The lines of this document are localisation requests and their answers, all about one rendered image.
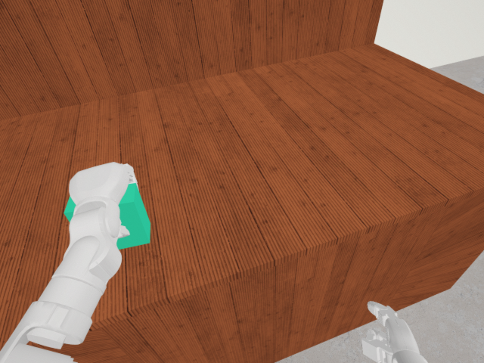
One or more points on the robot left upper arm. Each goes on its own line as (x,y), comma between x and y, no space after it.
(24,353)

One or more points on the sponge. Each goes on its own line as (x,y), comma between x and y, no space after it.
(133,216)

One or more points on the robot left hand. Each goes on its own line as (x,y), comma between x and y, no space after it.
(108,180)

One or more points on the table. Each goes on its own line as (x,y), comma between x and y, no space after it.
(291,169)

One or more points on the left robot forearm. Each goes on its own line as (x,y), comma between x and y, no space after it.
(63,312)

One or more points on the robot right hand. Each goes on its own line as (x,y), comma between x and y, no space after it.
(380,346)

